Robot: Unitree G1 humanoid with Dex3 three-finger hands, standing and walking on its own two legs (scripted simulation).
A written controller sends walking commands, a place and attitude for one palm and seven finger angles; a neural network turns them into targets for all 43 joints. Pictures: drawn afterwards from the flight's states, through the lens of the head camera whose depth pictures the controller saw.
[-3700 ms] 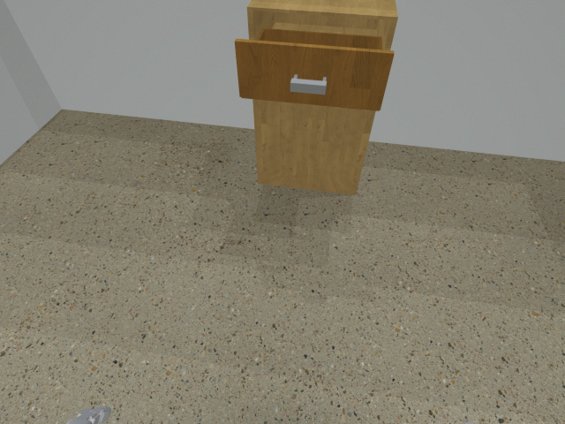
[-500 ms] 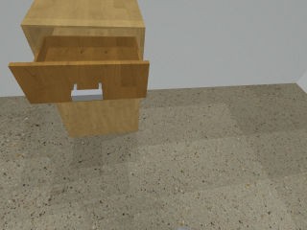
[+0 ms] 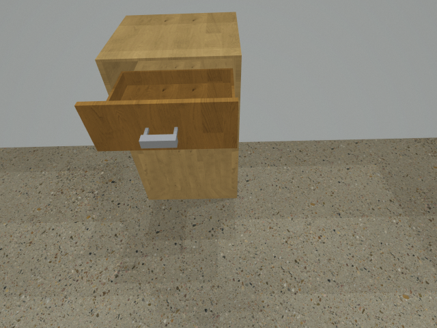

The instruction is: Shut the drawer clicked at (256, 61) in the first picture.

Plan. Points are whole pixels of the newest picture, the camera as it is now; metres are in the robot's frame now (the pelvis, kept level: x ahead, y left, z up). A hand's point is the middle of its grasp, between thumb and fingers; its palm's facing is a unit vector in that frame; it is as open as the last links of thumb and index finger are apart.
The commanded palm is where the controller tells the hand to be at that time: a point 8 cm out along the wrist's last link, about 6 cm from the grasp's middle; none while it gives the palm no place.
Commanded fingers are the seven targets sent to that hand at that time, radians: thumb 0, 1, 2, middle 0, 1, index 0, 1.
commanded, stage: take the last steps up to it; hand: left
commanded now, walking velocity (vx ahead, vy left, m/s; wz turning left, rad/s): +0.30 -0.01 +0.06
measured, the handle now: (160, 135) +0.62 +0.22 -0.03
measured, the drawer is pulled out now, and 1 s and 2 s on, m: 0.27 0.27 0.27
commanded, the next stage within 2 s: come to a stop and stand still in 1.00 s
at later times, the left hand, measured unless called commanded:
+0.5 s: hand out of the picture +0.00 +0.22 -0.18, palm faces +0.11 -0.99 -0.13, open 7.4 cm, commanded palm none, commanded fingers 0.00 0.90 0.90 -0.20 -0.30 -0.20 -0.30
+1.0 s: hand (170, 248) +0.34 +0.16 -0.17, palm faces +0.04 -0.98 -0.19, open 7.2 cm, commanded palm none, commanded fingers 0.00 0.90 0.90 -0.20 -0.30 -0.20 -0.30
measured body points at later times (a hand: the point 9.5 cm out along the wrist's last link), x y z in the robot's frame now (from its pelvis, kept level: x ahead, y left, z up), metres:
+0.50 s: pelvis +0.07 +0.05 +0.00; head +0.08 +0.08 +0.45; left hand +0.00 +0.27 -0.17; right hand +0.09 -0.18 -0.14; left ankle +0.03 +0.14 -0.74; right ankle +0.07 -0.09 -0.67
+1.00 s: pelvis +0.24 -0.01 -0.01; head +0.26 -0.02 +0.44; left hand +0.34 +0.21 -0.15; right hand +0.20 -0.24 -0.17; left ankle +0.18 +0.12 -0.66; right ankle +0.30 -0.10 -0.74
